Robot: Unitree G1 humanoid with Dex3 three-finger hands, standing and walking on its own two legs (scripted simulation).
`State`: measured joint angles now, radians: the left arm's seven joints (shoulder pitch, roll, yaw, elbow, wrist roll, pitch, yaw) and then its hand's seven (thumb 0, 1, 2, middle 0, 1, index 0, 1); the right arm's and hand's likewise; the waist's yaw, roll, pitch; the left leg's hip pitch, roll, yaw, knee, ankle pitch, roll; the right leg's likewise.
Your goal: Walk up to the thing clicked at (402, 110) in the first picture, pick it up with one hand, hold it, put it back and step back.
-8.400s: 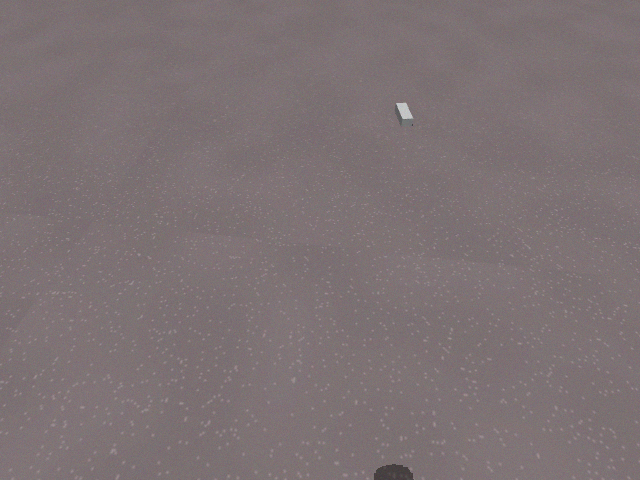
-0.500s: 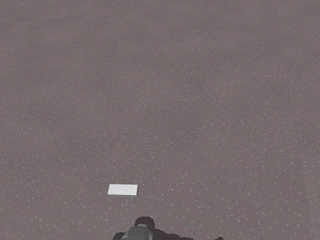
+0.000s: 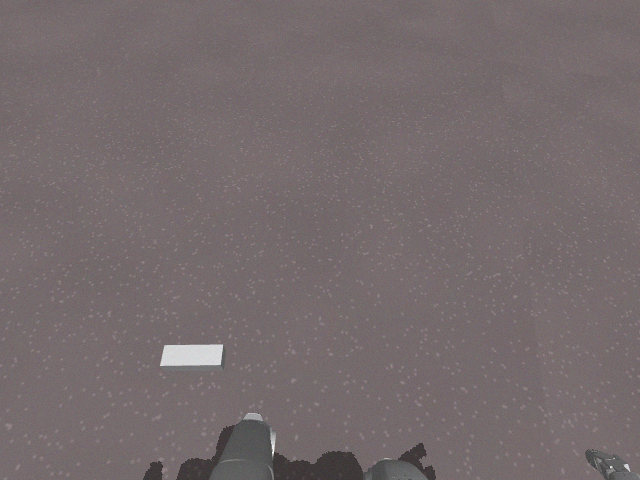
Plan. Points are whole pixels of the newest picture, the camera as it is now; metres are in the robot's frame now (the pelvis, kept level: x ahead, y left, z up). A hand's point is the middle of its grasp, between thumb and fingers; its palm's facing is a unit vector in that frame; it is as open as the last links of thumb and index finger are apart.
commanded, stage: walk up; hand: left
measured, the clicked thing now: (194, 357) +0.49 +0.38 -0.69
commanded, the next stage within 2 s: none
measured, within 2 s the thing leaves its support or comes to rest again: neither
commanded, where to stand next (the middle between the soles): +0.11 +0.01 m, yaw +3 degrees
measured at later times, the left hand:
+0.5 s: hand out of the picture +0.07 +0.38 -0.12, palm faces +0.06 -0.88 -0.47, open 7.4 cm
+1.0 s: hand out of the picture +0.06 +0.28 -0.13, palm faces -0.05 -0.91 -0.41, open 7.3 cm
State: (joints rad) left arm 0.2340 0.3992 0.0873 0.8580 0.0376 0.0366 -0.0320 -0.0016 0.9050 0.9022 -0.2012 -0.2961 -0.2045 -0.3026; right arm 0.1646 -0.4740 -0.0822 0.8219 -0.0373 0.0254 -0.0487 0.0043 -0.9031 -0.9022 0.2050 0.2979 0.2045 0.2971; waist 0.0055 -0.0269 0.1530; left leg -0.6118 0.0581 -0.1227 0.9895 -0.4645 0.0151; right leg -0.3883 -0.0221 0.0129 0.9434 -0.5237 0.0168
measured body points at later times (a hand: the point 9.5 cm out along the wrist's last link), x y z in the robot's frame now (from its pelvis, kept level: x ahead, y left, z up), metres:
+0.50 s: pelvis +0.05 +0.07 +0.02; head +0.09 +0.08 +0.47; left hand +0.06 +0.42 -0.08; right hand +0.18 -0.23 -0.09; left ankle +0.12 +0.19 -0.68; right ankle +0.02 -0.11 -0.63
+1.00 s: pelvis -0.01 +0.01 +0.02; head +0.04 +0.00 +0.46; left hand +0.06 +0.33 -0.10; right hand +0.07 -0.33 -0.10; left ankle +0.04 +0.16 -0.63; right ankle +0.01 -0.13 -0.68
